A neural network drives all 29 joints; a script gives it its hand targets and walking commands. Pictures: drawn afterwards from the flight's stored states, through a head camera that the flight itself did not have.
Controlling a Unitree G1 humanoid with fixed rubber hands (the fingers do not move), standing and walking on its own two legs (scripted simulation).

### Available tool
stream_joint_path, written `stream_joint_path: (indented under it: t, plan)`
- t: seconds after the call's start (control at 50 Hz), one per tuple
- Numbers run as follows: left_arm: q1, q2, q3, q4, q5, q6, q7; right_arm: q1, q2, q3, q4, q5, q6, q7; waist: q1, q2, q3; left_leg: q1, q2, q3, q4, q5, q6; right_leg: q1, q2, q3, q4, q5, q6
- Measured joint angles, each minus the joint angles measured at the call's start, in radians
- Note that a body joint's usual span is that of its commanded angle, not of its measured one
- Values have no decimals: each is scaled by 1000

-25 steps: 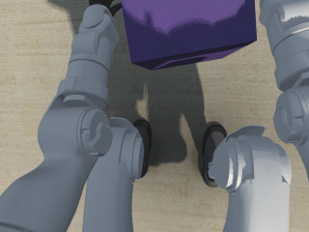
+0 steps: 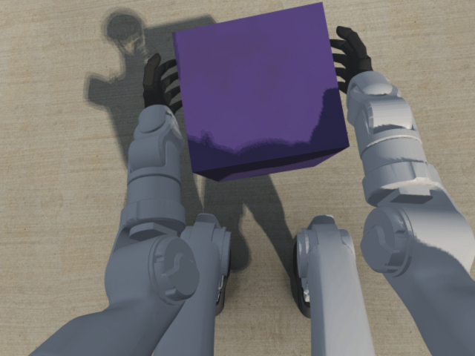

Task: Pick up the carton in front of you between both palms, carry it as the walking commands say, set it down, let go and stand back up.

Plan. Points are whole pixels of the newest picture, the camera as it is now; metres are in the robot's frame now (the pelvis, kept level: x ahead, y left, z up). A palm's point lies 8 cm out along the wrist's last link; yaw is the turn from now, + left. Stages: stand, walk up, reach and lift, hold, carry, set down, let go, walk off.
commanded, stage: reach and lift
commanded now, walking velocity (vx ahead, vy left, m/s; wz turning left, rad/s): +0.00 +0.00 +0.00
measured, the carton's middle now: (258, 113) +0.50 +0.00 -0.14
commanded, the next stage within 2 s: none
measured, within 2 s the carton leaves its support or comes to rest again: neither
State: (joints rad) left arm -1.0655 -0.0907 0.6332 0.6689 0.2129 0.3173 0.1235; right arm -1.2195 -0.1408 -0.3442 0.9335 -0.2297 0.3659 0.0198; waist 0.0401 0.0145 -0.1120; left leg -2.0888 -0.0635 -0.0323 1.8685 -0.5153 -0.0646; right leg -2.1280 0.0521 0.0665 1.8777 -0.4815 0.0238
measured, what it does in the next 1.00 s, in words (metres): rises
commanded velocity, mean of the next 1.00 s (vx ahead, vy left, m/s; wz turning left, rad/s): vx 0.00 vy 0.00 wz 0.00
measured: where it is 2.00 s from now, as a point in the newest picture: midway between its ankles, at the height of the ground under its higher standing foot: (261, 290)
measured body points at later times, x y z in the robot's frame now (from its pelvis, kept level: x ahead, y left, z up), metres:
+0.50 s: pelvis +0.04 +0.00 +0.12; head +0.23 -0.03 +0.52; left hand +0.48 +0.15 +0.08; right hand +0.49 -0.15 +0.07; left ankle +0.12 +0.13 -0.42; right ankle +0.12 -0.12 -0.42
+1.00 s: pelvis +0.08 +0.01 +0.26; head +0.17 -0.01 +0.70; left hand +0.44 +0.15 +0.23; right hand +0.43 -0.15 +0.22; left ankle +0.12 +0.13 -0.42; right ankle +0.12 -0.12 -0.42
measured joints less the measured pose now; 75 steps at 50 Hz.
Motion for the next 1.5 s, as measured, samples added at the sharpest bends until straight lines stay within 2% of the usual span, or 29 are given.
stream_joint_path:
  t: [0.12, 0.3, 0.42, 0.64, 0.96, 1.14, 1.32, 1.5]
  plan:
    - [45, -8, -23, -58, 0, 22, -11, 69, 49, -41, -86, -39, 8, 9, -8, 5, -36, 51, -11, -13, -90, 24, 5, 63, -16, -10, -92, 13, -1]
    - [164, -34, -96, -136, -36, 42, -7, 232, 82, -1, -236, 11, 46, 5, -10, 15, -78, 186, -1, -16, -193, 15, 17, 202, -14, -11, -204, 7, 3]
    - [251, -44, -121, -131, -39, 43, -13, 332, 112, 11, -263, 20, 57, -4, -5, 13, -107, 335, 9, -11, -287, 7, 24, 346, -11, -4, -294, 0, 2]
    - [393, -55, -142, -101, -11, 17, -48, 502, 191, -10, -290, -19, 33, -17, -10, 11, -129, 640, 11, -29, -508, 31, 27, 656, -23, -17, -512, 16, -11]
    - [608, -89, -227, -163, 10, 23, -70, 765, 251, 25, -405, -7, 32, -19, -24, 8, -75, 1126, 26, -36, -869, 111, 45, 1150, -28, -16, -885, 98, -10]
    - [712, -87, -286, -210, 18, 82, -78, 883, 280, 53, -474, -16, 87, -21, -38, 4, -23, 1455, 32, -36, -1109, 180, 56, 1482, -37, -11, -1128, 168, -8]
    - [763, -72, -346, -262, 29, 186, -91, 962, 292, 95, -563, -20, 193, -30, -46, -3, 29, 1764, 36, -40, -1325, 253, 60, 1794, -45, -11, -1347, 240, -7]
    - [718, -85, -302, -229, 107, 254, -116, 914, 303, 57, -528, -80, 265, -4, -47, -10, 87, 1901, 42, -34, -1396, 284, 60, 1927, -43, -4, -1415, 273, -9]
